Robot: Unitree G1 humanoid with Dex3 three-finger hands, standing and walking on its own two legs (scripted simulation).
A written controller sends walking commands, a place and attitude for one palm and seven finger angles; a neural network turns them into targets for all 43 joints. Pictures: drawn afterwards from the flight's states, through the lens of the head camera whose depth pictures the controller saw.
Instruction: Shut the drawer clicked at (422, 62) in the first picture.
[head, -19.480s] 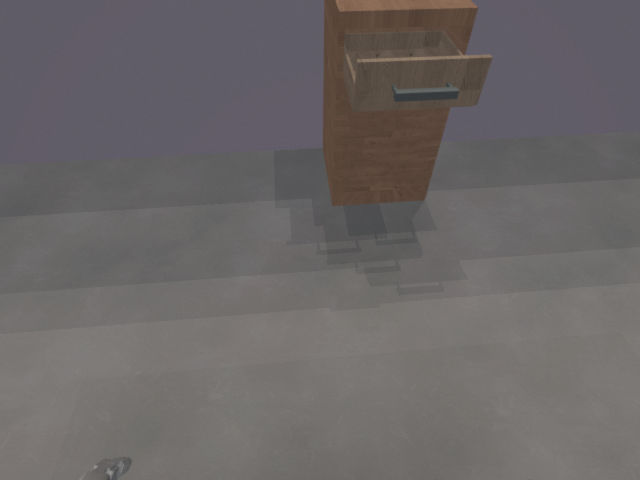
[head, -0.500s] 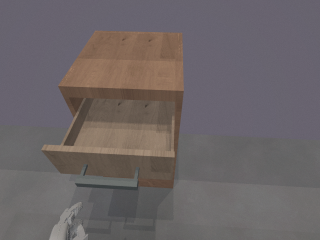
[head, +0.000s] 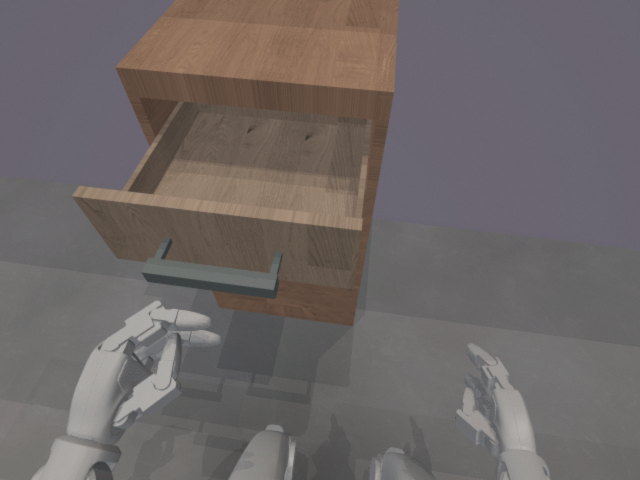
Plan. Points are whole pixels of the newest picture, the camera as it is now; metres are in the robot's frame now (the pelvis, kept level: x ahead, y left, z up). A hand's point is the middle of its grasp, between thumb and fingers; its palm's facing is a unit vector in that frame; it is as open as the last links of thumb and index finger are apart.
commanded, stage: raise the hand and make a fist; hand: left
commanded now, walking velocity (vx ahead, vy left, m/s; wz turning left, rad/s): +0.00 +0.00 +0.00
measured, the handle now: (216, 264) +0.38 +0.19 +0.02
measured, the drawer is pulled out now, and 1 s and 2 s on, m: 0.23 0.23 0.23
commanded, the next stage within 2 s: bring the fist close to the handle in 1.26 s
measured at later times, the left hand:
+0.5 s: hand (164, 380) +0.20 +0.18 +0.09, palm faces -0.08 -1.00 +0.00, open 3.1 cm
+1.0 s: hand (173, 369) +0.20 +0.16 +0.12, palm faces -0.05 -1.00 +0.00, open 3.2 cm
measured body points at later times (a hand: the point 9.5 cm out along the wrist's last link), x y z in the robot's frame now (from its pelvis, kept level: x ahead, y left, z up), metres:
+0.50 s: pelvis +0.02 +0.04 +0.02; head +0.07 +0.05 +0.47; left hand +0.20 +0.23 +0.09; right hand +0.22 -0.21 -0.03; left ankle +0.06 +0.13 -0.64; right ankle +0.03 -0.09 -0.64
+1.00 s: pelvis +0.04 +0.04 +0.03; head +0.07 +0.04 +0.48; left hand +0.20 +0.21 +0.12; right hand +0.22 -0.18 -0.03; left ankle +0.06 +0.13 -0.64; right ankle +0.03 -0.09 -0.64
